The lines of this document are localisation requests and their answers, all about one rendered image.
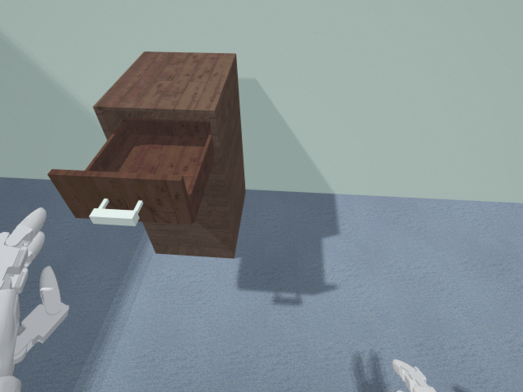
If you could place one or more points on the left robot hand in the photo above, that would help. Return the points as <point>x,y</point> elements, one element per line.
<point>17,251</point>

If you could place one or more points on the right robot hand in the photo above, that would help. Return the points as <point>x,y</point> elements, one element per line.
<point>413,378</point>

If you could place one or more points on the cabinet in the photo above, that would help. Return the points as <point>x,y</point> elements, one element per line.
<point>189,86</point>

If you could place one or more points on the handle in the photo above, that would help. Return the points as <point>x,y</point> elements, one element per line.
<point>104,216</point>

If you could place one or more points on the robot left forearm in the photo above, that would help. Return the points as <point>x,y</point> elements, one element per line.
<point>9,384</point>

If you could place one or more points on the drawer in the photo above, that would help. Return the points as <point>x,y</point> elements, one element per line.
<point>164,163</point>

